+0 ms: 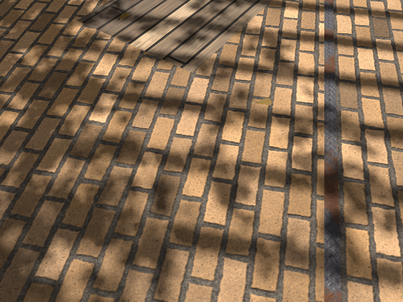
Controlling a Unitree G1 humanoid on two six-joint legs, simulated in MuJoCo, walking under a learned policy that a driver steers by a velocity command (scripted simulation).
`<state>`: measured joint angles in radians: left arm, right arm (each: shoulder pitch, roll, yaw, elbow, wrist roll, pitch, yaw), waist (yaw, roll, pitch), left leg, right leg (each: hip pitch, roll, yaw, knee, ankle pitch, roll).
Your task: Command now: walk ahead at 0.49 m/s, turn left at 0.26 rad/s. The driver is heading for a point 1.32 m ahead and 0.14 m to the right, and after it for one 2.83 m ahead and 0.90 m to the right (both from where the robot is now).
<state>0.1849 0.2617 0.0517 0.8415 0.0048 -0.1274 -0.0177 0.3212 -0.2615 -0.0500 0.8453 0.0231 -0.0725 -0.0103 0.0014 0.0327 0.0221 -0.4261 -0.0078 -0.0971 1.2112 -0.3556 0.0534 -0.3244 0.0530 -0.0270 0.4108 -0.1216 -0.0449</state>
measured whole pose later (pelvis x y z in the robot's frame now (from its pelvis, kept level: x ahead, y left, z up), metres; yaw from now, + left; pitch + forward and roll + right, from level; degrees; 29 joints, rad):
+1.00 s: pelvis +0.54 +0.02 -0.01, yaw -7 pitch +2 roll +0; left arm 0.11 0.28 0.05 0.75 -0.02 -0.08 -0.05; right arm 0.32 -0.27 -0.04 0.86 0.01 -0.10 0.00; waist -0.02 0.00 0.04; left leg -0.25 0.01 -0.01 1.13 -0.45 0.01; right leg -0.47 0.07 -0.03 0.59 -0.17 -0.10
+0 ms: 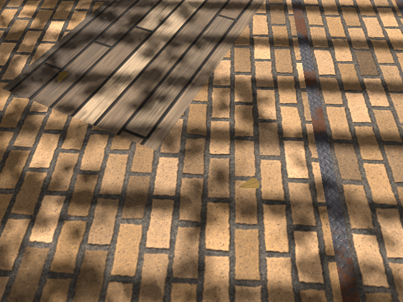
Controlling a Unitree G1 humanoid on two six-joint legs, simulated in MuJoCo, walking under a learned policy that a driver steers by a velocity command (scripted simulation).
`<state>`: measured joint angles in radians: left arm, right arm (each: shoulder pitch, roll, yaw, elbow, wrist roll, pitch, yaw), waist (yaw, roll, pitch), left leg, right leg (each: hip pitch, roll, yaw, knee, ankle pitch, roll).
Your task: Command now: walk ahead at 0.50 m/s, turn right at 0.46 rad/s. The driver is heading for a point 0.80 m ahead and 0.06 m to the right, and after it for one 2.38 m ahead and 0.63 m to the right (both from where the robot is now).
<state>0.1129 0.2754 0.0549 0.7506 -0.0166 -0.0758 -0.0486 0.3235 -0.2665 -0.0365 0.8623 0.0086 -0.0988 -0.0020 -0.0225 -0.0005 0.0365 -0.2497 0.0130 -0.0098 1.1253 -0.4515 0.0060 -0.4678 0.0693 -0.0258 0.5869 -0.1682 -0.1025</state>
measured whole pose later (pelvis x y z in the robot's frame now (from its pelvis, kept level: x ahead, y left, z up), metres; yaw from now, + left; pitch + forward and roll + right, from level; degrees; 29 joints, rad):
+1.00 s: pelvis +0.54 -0.08 +0.01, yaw -12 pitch +3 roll +1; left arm 0.08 0.26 0.04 0.67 -0.01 -0.09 -0.03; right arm 0.38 -0.29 -0.04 0.86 0.02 -0.07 0.00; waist -0.06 0.01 0.02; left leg -0.23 0.00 -0.05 0.98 -0.49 0.03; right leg -0.45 0.01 -0.03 0.55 -0.16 -0.05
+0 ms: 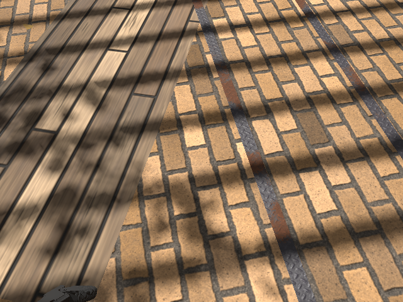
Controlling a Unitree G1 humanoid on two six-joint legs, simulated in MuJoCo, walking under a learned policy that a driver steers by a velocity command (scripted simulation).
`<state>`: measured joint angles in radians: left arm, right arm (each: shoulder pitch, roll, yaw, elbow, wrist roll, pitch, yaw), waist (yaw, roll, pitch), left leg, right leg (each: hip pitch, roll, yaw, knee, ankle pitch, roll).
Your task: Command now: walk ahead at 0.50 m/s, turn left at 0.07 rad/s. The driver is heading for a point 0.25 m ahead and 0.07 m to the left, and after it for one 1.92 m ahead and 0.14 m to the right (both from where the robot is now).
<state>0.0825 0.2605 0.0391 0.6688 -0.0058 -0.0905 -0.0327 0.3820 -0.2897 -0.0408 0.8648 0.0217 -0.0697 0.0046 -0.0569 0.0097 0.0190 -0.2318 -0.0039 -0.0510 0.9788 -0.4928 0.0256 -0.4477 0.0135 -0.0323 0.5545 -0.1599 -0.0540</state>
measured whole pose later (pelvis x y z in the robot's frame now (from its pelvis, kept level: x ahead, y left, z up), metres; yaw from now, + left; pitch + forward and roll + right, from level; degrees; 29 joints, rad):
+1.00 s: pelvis +0.54 +0.06 -0.01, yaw -2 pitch +2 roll +2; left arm 0.09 0.24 0.05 0.76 -0.02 -0.03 -0.06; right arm 0.31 -0.27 -0.08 0.88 0.01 -0.05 -0.02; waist -0.05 -0.02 0.03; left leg 0.12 0.02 0.27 0.33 -0.44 -0.03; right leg -0.56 -0.04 -0.06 0.63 -0.11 -0.09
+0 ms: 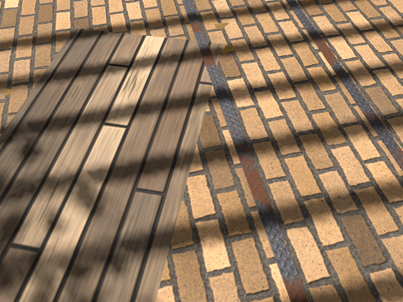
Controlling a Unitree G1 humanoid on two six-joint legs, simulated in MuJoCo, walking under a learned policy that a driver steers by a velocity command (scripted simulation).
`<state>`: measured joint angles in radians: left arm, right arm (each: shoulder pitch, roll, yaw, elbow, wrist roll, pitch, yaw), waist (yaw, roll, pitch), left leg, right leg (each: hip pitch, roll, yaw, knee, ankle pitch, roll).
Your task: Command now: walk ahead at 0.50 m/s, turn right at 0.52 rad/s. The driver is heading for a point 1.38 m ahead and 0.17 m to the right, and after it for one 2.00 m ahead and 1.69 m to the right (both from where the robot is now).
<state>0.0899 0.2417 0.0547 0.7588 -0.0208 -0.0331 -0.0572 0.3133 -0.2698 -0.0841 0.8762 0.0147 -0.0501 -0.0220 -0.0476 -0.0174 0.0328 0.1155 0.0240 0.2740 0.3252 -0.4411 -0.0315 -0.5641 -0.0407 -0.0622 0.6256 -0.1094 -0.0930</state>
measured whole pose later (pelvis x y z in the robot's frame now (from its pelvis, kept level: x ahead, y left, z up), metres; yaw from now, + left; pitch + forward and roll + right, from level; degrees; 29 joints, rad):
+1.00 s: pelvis +0.55 -0.07 +0.01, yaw -14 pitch +2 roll +2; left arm 0.05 0.24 0.04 0.70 0.01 -0.08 -0.03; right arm 0.36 -0.27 -0.04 0.89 0.01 -0.05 0.00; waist -0.09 -0.04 0.02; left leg -0.01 -0.06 0.01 0.34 -0.36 0.03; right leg -0.51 -0.02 0.02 0.47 0.10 -0.04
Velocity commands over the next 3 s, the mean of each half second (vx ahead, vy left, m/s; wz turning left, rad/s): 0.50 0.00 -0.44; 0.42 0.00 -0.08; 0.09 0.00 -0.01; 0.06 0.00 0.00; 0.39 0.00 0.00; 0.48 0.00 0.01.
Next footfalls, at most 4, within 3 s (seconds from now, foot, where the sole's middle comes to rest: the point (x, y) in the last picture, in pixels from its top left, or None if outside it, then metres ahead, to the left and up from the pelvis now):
0.02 right None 0.18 -0.09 -0.76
0.52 left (190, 289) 0.50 0.06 -0.76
1.00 right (268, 227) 0.71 -0.23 -0.76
1.30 left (195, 230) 0.71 0.03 -0.76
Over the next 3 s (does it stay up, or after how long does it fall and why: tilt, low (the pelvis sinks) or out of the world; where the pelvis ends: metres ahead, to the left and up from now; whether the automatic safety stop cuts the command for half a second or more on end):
stays up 1.16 -0.19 0.02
